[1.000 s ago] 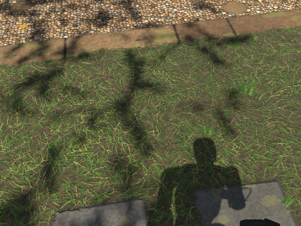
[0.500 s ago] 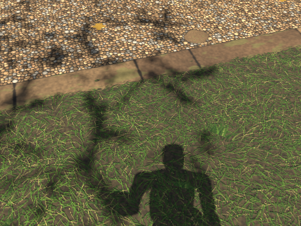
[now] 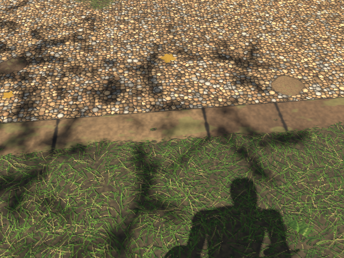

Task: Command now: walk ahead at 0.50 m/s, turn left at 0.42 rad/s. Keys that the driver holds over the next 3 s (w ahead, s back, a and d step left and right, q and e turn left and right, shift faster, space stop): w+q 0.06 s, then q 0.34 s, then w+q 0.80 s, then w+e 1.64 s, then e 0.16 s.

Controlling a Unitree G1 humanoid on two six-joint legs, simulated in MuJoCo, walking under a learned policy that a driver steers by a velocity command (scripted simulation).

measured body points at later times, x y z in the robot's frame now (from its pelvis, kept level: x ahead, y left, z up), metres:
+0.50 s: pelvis +0.18 +0.04 +0.00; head +0.22 +0.07 +0.44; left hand +0.25 +0.31 -0.14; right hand +0.30 -0.22 -0.13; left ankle +0.21 +0.08 -0.74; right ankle +0.30 -0.12 -0.67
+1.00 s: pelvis +0.36 +0.04 +0.00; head +0.39 +0.03 +0.45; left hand +0.27 +0.31 -0.10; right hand +0.60 -0.14 -0.12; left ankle +0.31 +0.16 -0.66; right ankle +0.37 -0.07 -0.74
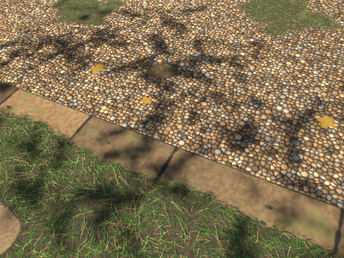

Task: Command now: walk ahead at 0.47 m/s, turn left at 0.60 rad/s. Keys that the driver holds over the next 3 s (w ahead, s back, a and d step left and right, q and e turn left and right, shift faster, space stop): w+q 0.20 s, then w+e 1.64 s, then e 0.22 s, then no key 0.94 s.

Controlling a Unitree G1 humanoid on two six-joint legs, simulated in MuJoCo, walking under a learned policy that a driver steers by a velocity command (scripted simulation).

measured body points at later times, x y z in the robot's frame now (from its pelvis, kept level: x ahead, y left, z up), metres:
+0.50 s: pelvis +0.25 +0.08 +0.00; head +0.27 +0.10 +0.45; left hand +0.26 +0.34 -0.15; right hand +0.36 -0.17 -0.12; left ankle +0.23 +0.12 -0.75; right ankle +0.28 -0.09 -0.66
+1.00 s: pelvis +0.52 +0.06 -0.01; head +0.54 +0.06 +0.44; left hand +0.63 +0.32 -0.14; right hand +0.58 -0.21 -0.14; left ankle +0.48 +0.21 -0.65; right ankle +0.53 +0.03 -0.75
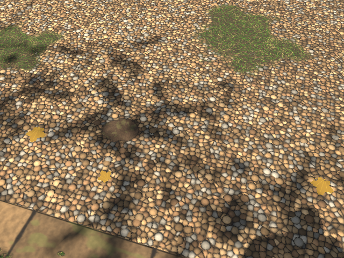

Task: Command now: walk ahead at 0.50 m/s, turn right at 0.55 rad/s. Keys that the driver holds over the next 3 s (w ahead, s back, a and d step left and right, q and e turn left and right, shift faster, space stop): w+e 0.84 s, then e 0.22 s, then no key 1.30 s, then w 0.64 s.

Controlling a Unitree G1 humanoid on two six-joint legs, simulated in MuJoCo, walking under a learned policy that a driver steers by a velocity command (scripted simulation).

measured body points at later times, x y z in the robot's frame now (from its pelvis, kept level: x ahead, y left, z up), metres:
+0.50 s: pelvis +0.28 +0.05 +0.00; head +0.31 +0.05 +0.45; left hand +0.42 +0.31 -0.12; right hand +0.34 -0.25 -0.09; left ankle +0.35 +0.13 -0.73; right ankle +0.16 -0.04 -0.65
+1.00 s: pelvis +0.50 -0.10 -0.04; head +0.53 -0.15 +0.40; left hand +0.80 -0.01 -0.14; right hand +0.34 -0.33 -0.18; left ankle +0.41 +0.12 -0.64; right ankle +0.52 -0.18 -0.77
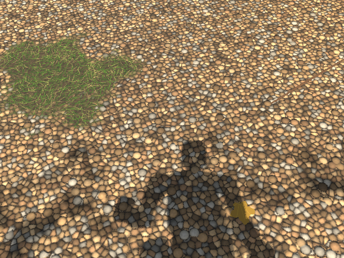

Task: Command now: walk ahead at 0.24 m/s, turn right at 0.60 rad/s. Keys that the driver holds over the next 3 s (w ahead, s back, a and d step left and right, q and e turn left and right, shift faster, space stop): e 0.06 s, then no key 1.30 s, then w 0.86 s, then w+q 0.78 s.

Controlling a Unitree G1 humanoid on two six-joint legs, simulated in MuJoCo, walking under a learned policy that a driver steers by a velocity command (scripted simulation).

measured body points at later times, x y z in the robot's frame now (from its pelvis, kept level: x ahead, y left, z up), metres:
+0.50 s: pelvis +0.14 +0.00 +0.01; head +0.15 +0.00 +0.46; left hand +0.21 +0.26 -0.12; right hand +0.22 -0.27 -0.11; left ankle +0.19 +0.11 -0.72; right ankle +0.07 -0.04 -0.72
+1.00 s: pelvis +0.15 +0.02 +0.02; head +0.16 +0.02 +0.47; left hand +0.19 +0.26 -0.14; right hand +0.15 -0.23 -0.13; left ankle +0.19 +0.11 -0.72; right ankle +0.08 -0.06 -0.72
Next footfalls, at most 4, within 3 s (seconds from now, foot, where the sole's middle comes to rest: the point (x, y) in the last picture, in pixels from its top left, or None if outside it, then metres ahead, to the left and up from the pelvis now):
0.52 left None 0.23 0.10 -0.76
1.72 left None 0.36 0.14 -0.76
2.26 right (190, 189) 0.67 -0.06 -0.76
2.80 left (145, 135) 0.95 0.11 -0.76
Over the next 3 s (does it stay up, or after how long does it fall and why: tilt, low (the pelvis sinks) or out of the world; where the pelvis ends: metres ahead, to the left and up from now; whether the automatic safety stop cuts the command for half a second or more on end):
stays up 0.91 0.07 0.01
